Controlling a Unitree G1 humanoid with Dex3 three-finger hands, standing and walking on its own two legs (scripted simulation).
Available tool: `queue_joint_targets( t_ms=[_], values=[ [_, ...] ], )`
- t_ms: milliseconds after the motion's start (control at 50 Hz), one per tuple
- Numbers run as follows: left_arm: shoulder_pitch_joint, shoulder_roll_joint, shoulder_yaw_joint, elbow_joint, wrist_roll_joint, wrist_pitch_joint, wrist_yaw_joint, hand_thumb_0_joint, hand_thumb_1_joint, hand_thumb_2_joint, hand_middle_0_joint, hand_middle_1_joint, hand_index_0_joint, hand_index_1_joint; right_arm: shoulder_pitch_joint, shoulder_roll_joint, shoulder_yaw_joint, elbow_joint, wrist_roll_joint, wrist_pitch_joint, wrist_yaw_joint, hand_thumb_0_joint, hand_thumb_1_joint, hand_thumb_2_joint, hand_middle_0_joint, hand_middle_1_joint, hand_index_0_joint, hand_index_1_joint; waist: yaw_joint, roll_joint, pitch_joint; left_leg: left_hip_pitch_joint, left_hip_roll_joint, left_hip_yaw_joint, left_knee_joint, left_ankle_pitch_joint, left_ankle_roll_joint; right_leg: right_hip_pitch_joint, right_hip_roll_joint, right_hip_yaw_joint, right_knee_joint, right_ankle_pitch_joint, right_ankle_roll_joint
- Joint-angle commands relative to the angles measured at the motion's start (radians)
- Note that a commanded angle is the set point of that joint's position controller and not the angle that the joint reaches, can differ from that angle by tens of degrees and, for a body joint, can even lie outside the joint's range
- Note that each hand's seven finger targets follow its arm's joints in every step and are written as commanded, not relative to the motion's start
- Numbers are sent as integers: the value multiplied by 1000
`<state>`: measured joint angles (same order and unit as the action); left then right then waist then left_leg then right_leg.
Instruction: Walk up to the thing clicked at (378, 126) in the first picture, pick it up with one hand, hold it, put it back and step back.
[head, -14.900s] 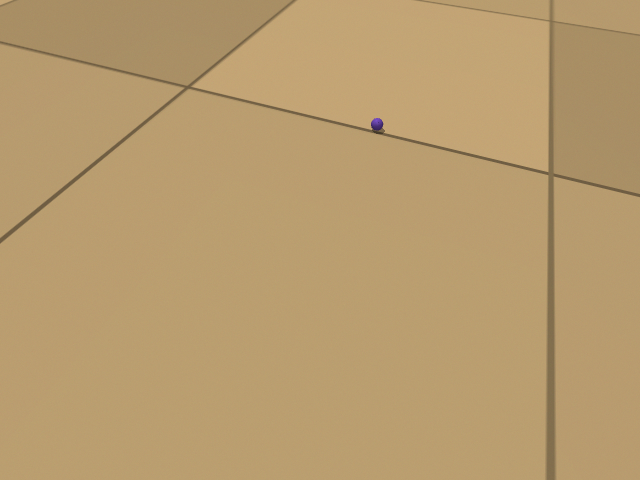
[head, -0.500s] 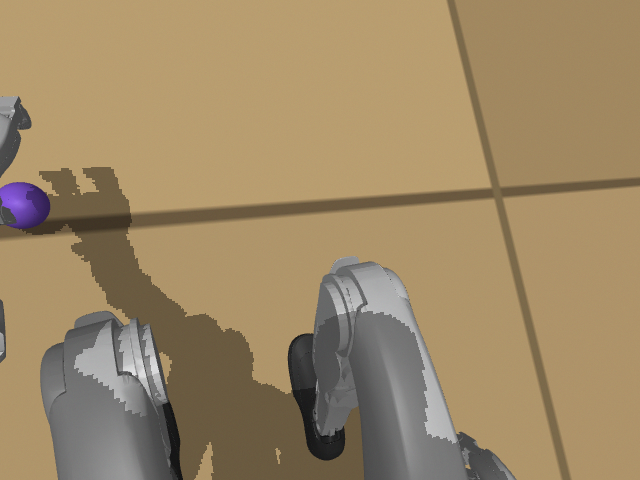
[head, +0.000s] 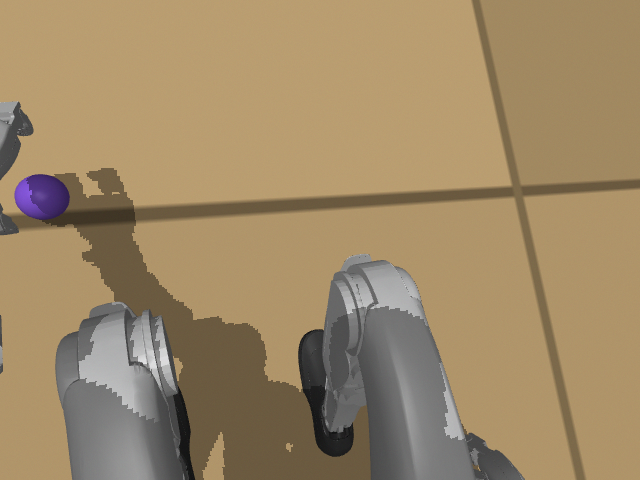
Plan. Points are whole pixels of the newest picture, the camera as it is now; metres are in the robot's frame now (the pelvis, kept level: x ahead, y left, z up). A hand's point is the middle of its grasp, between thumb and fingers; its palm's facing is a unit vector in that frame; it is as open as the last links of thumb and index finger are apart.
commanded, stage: close in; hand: left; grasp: from above
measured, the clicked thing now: (42, 197) +0.49 +0.28 -0.29
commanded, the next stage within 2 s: rest palm in 0.06 s
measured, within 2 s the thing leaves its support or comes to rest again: neither
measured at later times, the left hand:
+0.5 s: hand (37, 192) +0.48 +0.27 -0.23, palm faces -0.47 -0.09 -0.88, open 13.4 cm
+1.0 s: hand (36, 201) +0.48 +0.28 -0.26, palm faces -0.47 -0.12 -0.87, open 13.5 cm
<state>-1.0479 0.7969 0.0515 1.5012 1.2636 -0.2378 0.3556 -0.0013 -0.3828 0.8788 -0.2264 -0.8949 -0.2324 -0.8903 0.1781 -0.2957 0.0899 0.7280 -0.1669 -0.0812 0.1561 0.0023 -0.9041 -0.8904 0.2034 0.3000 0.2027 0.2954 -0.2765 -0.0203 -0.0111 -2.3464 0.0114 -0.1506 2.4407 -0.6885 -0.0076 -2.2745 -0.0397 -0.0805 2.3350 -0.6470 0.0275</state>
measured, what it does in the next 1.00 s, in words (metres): stands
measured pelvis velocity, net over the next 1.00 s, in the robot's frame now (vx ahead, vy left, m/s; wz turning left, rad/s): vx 0.01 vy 0.01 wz -0.08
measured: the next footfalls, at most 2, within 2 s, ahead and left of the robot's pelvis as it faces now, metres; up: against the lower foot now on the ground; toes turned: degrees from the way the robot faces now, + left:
none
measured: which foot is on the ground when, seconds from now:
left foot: down 0.00-1.00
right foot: down 0.00-1.00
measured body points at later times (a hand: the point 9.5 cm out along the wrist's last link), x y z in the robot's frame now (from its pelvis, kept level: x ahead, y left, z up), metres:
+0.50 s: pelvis +0.00 +0.00 -0.02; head +0.28 +0.08 +0.33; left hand +0.50 +0.27 -0.18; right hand +0.01 -0.26 -0.09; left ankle +0.07 +0.13 -0.29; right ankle +0.11 -0.13 -0.29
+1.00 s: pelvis +0.01 +0.01 -0.02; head +0.29 +0.11 +0.31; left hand +0.50 +0.29 -0.21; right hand +0.03 -0.26 -0.08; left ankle +0.07 +0.13 -0.29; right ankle +0.11 -0.13 -0.29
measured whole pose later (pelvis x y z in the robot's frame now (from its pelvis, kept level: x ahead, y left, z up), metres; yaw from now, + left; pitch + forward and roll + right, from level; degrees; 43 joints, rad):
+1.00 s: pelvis +0.01 +0.01 -0.02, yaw -5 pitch +31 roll -13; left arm -1.07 0.96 0.15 1.73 1.35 -0.25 0.58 0.00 -0.44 0.99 -0.17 -0.94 -0.15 -0.96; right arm 0.12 -0.33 0.21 0.69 -0.28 -0.19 0.25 0.00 -0.91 -0.90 0.20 0.30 0.20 0.29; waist -0.38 -0.11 0.11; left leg -2.36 0.02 -0.22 2.56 -0.75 0.00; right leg -2.27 -0.01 -0.13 2.39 -0.67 0.05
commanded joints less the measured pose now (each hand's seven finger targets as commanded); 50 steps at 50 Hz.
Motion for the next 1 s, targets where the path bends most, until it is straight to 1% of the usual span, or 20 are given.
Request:
queue_joint_targets(
  t_ms=[0, 40, 140, 160, 200, 240, 260, 360, 380, 420, 440, 560, 600, 680, 720, 760, 780, 820, 920, 980],
  values=[
    [-341, 189, 11, -54, 28, -15, 79, 0, -381, 886, -194, -919, -211, -901, 235, -259, -65, 8, 1, -2, -12, 0, -894, -894, 200, 300, 200, 300, -54, 336, -623, 485, -24, 88, -261, 150, 28, 311, 55, -98, -228, 168, -64],
    [-338, 200, 16, -8, 48, -6, 103, 0, -361, 887, -209, -912, -225, -895, 227, -261, -58, 12, -4, -5, -12, 0, -894, -893, 200, 300, 200, 300, -49, 344, -625, 510, -23, 87, -257, 182, 24, 296, 56, -100, -209, 197, -66],
    [-399, 225, 34, 17, 75, 6, 151, 0, -349, 852, -203, -908, -227, -883, 224, -271, -42, -5, -25, -27, 2, 0, -894, -894, 200, 300, 200, 300, -90, 383, -595, 529, -20, 83, -248, 181, 23, 276, 54, -108, -192, 206, -60],
    [-382, 246, 46, 22, 76, 8, 162, 0, -351, 855, -192, -896, -205, -882, 218, -272, -45, -6, -25, -32, 3, 0, -892, -896, 200, 300, 200, 300, -76, 390, -616, 531, -18, 84, -243, 184, 24, 280, 55, -107, -188, 207, -62],
    [-370, 218, 37, 53, 77, 16, 173, 0, -372, 874, -183, -905, -192, -895, 216, -269, -34, -12, -36, -44, 12, 0, -892, -897, 200, 300, 200, 300, -98, 380, -597, 514, -20, 93, -230, 180, 28, 296, 60, -103, -191, 210, -58],
    [-372, 237, 46, 93, 72, 22, 187, 0, -376, 879, -185, -905, -192, -898, 214, -278, -30, -12, -39, -54, 16, 0, -894, -897, 200, 300, 200, 300, -106, 362, -573, 485, -19, 89, -221, 157, 31, 280, 59, -107, -187, 194, -56],
    [-361, 258, 54, 70, 69, 20, 194, 0, -393, 888, -178, -903, -180, -901, 213, -280, -27, -13, -39, -58, 18, 0, -893, -897, 200, 300, 200, 300, -88, 390, -590, 489, -18, 91, -227, 171, 30, 303, 62, -106, -188, 203, -57],
    [-356, 261, 56, 108, 60, 29, 206, 0, -401, 898, -169, -906, -170, -904, 211, -293, -3, -15, -54, -80, 39, 0, -894, -898, 200, 300, 200, 300, -113, 374, -573, 488, -12, 84, -194, 170, 30, 305, 65, -116, -166, 209, -54],
    [-360, 313, 87, 82, 56, 24, 215, 0, -412, 906, -161, -904, -160, -904, 194, -302, 0, -35, -59, -84, 40, 0, -893, -897, 200, 300, 200, 300, -110, 371, -600, 474, -12, 81, -193, 163, 33, 339, 68, -116, -172, 202, -52],
    [-338, 311, 72, 77, 57, 23, 219, 0, -415, 899, -160, -912, -162, -910, 205, -298, 7, -20, -59, -90, 44, 0, -896, -898, 200, 300, 200, 300, -94, 407, -603, 488, -9, 82, -193, 182, 29, 344, 70, -115, -163, 218, -56],
    [-329, 343, 101, 65, 56, 22, 228, 0, -416, 908, -169, -909, -166, -911, 198, -309, 5, -32, -63, -91, 44, 0, -897, -899, 200, 300, 200, 300, -90, 405, -631, 502, -9, 79, -190, 201, 26, 363, 70, -119, -164, 235, -53],
    [-288, 378, 146, 114, 63, 22, 232, 0, -432, 932, -166, -902, -155, -913, 215, -335, 14, -30, -80, -102, 64, 0, -898, -899, 200, 300, 200, 300, -124, 377, -540, 467, -4, 66, -164, 196, 26, 343, 71, -133, -147, 233, -51],
    [-276, 399, 156, 85, 57, 16, 234, 0, -435, 970, -174, -920, -156, -938, 213, -335, 17, -26, -85, -102, 66, 0, -900, -900, 200, 300, 200, 300, -110, 401, -591, 486, -2, 63, -156, 225, 25, 382, 76, -133, -147, 261, -51],
    [-270, 337, 104, 108, 50, 9, 225, 0, -438, 970, -168, -932, -152, -946, 201, -322, 25, -22, -88, -101, 76, 0, -901, -901, 200, 300, 200, 300, -132, 381, -572, 461, 2, 59, -142, 223, 29, 395, 81, -134, -143, 276, -45],
    [-277, 385, 137, 81, 41, -1, 229, 0, -441, 977, -168, -919, -147, -938, 219, -333, 19, -6, -87, -99, 75, 0, -899, -901, 200, 300, 200, 300, -127, 388, -572, 465, 3, 55, -140, 229, 29, 407, 82, -136, -153, 280, -41],
    [-265, 363, 121, 111, 59, -5, 230, 0, -450, 979, -159, -924, -139, -944, 213, -334, 26, -5, -96, -100, 79, 0, -899, -901, 200, 300, 200, 300, -138, 390, -538, 479, 4, 52, -136, 235, 23, 383, 80, -146, -145, 277, -46],
    [-282, 396, 132, 69, 59, -15, 236, 0, -449, 987, -163, -924, -139, -947, 203, -333, 27, -2, -95, -96, 81, 0, -898, -901, 200, 300, 200, 300, -122, 411, -570, 482, 6, 48, -146, 229, 22, 404, 84, -145, -146, 274, -46],
    [-283, 346, 100, 97, 61, -17, 239, 0, -448, 979, -160, -926, -139, -947, 185, -335, 25, -14, -95, -100, 84, 0, -898, -902, 200, 300, 200, 300, -136, 426, -541, 490, 7, 44, -151, 214, 19, 373, 84, -151, -138, 261, -48],
    [-299, 359, 94, 117, 80, -21, 266, 0, -478, 1039, -151, -951, -118, -983, 174, -346, 30, -10, -102, -106, 93, 0, -900, -903, 200, 300, 200, 300, -151, 432, -515, 501, 8, 39, -147, 205, 15, 353, 85, -159, -130, 257, -46],
    [-290, 382, 113, 107, 86, -12, 290, 0, -492, 1039, -145, -953, -110, -987, 164, -354, 32, -11, -103, -110, 97, 0, -901, -904, 200, 300, 200, 300, -135, 454, -546, 528, 10, 35, -157, 243, 10, 363, 87, -164, -125, 284, -48]
  ],
)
